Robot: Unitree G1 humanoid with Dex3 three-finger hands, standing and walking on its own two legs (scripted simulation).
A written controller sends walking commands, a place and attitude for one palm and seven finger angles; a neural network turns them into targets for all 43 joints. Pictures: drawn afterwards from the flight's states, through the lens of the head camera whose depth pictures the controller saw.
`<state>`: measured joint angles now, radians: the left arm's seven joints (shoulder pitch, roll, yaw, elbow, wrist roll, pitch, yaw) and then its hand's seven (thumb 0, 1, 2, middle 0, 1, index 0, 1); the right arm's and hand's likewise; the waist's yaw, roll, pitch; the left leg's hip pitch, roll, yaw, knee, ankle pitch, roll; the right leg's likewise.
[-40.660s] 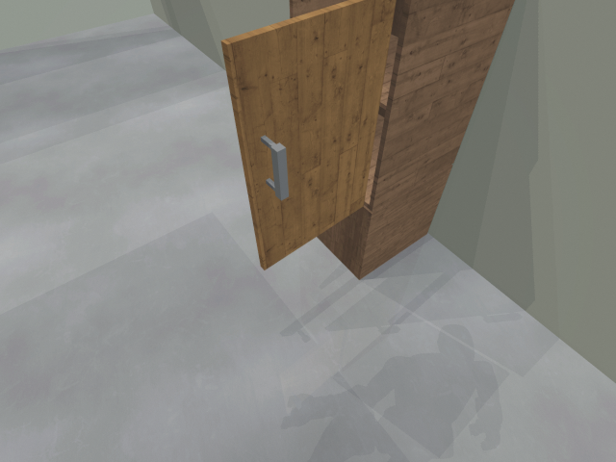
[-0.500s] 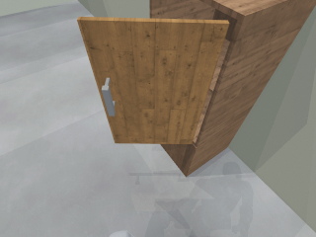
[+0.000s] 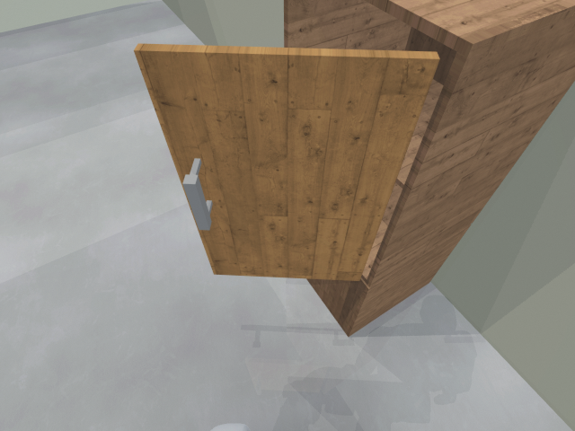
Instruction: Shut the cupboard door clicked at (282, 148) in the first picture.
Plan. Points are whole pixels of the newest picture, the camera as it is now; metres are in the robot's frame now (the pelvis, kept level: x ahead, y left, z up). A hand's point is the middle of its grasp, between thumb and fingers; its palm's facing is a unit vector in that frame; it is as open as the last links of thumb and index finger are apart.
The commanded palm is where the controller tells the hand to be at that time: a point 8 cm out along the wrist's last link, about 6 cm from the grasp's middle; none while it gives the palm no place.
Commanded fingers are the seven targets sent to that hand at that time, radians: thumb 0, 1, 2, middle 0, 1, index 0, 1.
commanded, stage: come to a stop and stand still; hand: left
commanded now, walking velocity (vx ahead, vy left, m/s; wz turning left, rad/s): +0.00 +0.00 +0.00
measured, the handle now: (200, 195) +0.47 +0.19 +0.01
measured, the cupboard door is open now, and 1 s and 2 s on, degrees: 55 55 55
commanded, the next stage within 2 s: look again from close up in 1.24 s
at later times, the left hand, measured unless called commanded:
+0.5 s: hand out of the picture +0.03 +0.25 -0.16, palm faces -0.06 -0.97 -0.23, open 7.3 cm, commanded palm none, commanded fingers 0.00 0.90 0.90 -0.20 -0.30 -0.20 -0.30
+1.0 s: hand out of the picture +0.02 +0.24 -0.18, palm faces -0.05 -0.98 -0.19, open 7.3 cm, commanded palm none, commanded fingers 0.00 0.90 0.90 -0.20 -0.30 -0.20 -0.30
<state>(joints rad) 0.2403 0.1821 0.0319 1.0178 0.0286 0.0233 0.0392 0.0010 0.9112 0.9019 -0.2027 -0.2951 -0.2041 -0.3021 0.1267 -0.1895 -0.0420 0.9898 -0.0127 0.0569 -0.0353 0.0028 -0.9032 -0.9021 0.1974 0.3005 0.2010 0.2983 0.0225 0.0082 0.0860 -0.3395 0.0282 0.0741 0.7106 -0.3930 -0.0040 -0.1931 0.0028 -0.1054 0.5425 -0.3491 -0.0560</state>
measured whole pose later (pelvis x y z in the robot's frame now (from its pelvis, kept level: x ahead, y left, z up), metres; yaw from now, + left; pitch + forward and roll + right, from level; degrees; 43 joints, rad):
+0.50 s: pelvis -0.03 +0.06 +0.00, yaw -2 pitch +0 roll +0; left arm 0.25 0.22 -0.01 0.94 0.02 0.02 0.03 0.00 0.91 0.90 -0.20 -0.30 -0.20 -0.30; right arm 0.27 -0.19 0.02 0.97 -0.03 0.01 0.00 0.01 -0.92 -0.90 0.20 0.30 0.20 0.30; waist 0.00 0.00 0.02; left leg -0.26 -0.06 0.07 0.48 -0.23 0.09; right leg -0.24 -0.05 -0.03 0.50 -0.26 0.01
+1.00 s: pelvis +0.00 +0.07 +0.01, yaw -3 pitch +0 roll -1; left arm 0.26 0.20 -0.03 1.07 0.02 0.00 0.04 0.00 0.91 0.90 -0.20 -0.29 -0.20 -0.30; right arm 0.20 -0.18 0.03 1.07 -0.01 -0.03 -0.02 0.01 -0.90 -0.90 0.20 0.30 0.20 0.30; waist 0.02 -0.03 0.05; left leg -0.19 -0.07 0.08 0.45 -0.26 0.10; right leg -0.16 -0.06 -0.03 0.45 -0.28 0.05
